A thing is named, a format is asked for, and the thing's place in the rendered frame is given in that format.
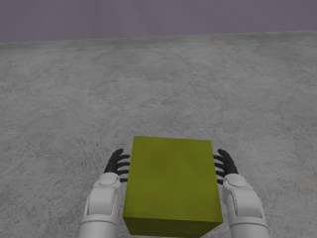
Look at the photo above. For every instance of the robot right forearm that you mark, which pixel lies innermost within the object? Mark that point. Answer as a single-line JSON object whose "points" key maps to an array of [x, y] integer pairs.
{"points": [[245, 209]]}

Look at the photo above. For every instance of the robot left forearm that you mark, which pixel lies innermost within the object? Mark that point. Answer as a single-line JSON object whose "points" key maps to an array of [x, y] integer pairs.
{"points": [[100, 215]]}

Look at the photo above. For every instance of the right robot hand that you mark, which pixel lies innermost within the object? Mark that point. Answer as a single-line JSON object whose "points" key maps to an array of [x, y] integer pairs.
{"points": [[228, 165]]}

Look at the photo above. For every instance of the carton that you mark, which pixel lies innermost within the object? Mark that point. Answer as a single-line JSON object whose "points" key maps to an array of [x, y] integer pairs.
{"points": [[172, 188]]}

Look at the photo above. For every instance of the left robot hand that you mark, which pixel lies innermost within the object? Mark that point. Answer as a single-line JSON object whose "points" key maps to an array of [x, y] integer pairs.
{"points": [[113, 164]]}

